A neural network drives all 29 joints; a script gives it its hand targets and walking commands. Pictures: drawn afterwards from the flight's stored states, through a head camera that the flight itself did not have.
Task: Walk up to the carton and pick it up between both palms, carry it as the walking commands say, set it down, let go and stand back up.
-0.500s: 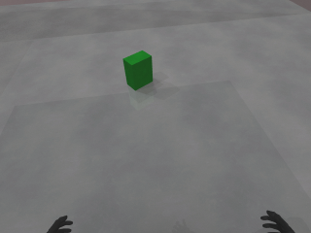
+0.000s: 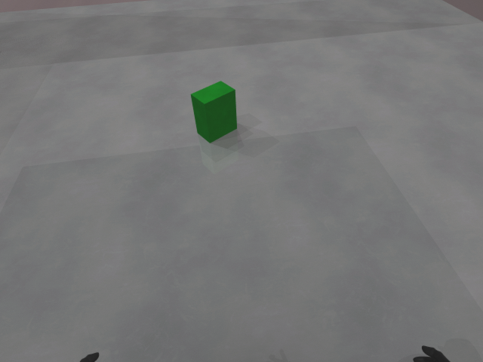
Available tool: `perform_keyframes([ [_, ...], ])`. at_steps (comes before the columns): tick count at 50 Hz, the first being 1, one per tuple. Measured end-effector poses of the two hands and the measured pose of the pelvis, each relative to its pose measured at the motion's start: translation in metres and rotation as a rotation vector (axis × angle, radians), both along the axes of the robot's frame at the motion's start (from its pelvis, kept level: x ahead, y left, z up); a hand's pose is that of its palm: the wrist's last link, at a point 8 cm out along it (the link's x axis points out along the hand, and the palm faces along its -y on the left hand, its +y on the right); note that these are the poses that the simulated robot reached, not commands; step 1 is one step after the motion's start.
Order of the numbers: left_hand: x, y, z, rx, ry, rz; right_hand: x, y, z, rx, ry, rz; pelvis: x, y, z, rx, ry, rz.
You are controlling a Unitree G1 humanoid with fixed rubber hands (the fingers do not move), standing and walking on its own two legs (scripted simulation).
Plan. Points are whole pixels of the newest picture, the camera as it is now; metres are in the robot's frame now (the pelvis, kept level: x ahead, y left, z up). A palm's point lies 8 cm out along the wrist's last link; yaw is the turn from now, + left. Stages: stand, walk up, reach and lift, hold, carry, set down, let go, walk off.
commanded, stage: stand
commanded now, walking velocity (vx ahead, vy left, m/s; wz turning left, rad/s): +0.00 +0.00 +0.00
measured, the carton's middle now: (215, 112) +1.67 +0.20 -0.63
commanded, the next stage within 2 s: walk up in 0.60 s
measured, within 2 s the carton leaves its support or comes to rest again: neither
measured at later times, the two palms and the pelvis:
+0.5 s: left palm out of the picture +0.11 +0.31 -0.10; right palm out of the picture +0.11 -0.31 -0.10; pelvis +0.01 +0.00 +0.00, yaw +0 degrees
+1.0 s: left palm out of the picture +0.09 +0.39 -0.08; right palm (447, 336) +0.18 -0.31 -0.07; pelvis +0.04 +0.02 +0.00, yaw +5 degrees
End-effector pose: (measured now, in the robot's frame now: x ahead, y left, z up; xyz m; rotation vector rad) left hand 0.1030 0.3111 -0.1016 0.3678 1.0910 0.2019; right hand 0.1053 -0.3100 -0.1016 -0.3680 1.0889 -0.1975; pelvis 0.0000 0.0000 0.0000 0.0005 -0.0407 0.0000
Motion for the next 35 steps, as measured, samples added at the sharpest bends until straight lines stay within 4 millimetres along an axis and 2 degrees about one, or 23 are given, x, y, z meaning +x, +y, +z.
perform_keyframes([
  [35, 0.0052, 0.0014, 0.0008, 0.006, 0.02, 0.011, 0.0036, -0.0032, 0.0003, -0.005, 0.023, -0.016, 0.0081, -0.0005, 0.0021, 0.0, 0.005, 0.0],
])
